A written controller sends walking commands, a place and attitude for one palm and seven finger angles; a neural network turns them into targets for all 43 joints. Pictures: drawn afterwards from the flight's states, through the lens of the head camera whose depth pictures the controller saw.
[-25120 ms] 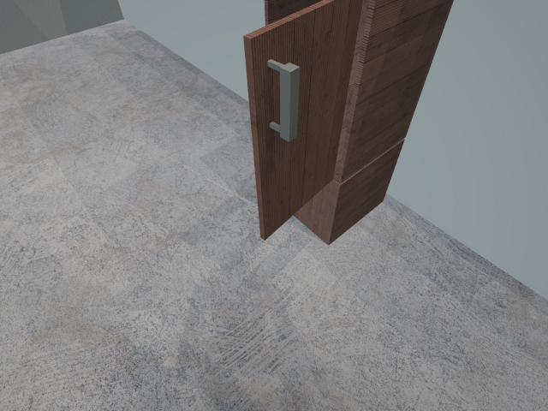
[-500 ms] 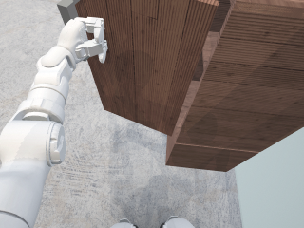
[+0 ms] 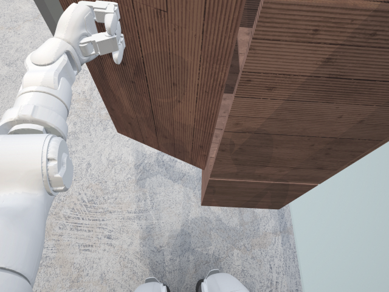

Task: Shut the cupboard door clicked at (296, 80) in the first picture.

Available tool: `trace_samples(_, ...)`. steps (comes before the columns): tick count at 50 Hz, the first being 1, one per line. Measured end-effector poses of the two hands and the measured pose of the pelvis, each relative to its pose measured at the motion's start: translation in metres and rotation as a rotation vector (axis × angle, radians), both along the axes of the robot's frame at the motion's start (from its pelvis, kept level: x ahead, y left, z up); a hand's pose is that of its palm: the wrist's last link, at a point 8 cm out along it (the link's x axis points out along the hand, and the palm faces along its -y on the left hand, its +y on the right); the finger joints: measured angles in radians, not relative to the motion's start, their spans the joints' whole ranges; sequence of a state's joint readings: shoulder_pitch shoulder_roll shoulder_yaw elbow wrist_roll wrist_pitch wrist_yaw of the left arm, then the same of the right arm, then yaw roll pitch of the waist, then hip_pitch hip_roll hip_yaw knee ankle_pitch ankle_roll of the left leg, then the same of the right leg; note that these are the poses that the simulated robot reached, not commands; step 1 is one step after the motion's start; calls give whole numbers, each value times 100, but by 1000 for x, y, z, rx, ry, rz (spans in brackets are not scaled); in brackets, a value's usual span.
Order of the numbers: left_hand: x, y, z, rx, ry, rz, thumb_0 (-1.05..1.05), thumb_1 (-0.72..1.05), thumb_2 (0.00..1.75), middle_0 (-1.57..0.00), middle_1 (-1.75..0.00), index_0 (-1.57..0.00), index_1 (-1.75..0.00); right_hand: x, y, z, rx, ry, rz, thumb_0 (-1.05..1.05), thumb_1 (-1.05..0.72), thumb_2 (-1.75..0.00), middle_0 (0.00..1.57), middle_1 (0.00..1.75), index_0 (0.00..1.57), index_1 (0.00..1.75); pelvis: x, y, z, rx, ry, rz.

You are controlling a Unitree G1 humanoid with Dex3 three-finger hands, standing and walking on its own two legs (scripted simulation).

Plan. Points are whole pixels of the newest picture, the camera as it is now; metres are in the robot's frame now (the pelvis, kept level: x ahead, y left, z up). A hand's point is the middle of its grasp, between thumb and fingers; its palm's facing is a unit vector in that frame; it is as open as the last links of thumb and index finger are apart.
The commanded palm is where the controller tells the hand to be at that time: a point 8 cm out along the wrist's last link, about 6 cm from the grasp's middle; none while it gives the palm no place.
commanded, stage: push the door shut along its arc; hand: left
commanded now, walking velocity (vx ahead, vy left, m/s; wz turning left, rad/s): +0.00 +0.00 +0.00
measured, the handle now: (68, 24) +0.61 +0.16 +0.15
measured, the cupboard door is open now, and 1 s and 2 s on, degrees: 68 62 62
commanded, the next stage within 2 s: pull the fist back off the door in 0.02 s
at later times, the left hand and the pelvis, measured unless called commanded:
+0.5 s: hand (136, 39) +0.55 +0.04 +0.16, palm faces -0.04 -1.00 -0.02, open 3.1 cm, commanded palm +0.52 +0.11 +0.16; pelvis -0.01 -0.01 +0.00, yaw -2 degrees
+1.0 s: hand (121, 69) +0.46 +0.06 +0.17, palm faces -0.09 -1.00 -0.01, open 3.1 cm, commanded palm +0.45 +0.12 +0.16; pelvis +0.00 +0.01 +0.02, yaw -1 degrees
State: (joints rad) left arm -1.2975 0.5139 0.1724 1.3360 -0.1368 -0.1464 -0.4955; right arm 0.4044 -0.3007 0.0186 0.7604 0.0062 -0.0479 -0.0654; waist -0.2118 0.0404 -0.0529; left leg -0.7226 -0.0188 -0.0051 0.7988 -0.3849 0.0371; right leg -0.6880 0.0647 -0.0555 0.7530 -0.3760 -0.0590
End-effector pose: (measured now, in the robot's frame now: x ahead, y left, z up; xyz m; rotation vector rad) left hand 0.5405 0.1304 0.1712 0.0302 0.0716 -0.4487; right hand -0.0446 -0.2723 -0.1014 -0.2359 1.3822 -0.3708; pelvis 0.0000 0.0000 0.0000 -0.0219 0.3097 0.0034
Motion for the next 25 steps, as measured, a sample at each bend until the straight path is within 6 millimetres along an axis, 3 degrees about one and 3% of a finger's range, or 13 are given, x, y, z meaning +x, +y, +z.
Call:
trace_samples(7, -1, -8, 0, -12, -7, -5, 3, 93, 97, -130, -150, -130, -150, 9, -19, 0, -41, -17, 27, 1, -91, -89, 21, 30, 20, 30, -5, -7, -4, 1, 9, 10)
trace_samples(10, 1, -11, -4, -107, 30, 144, 3, 87, 95, -130, -150, -130, -149, 14, -20, -1, -21, -39, 43, 1, -91, -89, 21, 30, 20, 30, -7, -7, -4, -8, 23, 18)
trace_samples(16, 0, -23, -6, -75, -20, 450, 2, 78, 91, -130, -150, -130, -150, 13, -2, -7, 91, -78, 90, 1, -91, -90, 20, 29, 20, 30, -10, -11, -4, 0, 46, 9)
trace_samples(20, -5, -31, -4, 30, -91, 458, 2, 83, 91, -129, -150, -130, -150, 0, 13, -13, 161, -76, 54, 0, -91, -90, 20, 29, 20, 30, -11, -12, -4, 8, 33, -8)
trace_samples(25, -11, -37, -8, 6, -7, 407, 2, 87, 91, -129, -150, -130, -149, -21, 25, -11, 197, -45, -23, 1, -91, -89, 21, 29, 20, 30, -9, -14, 4, 13, -3, -31)
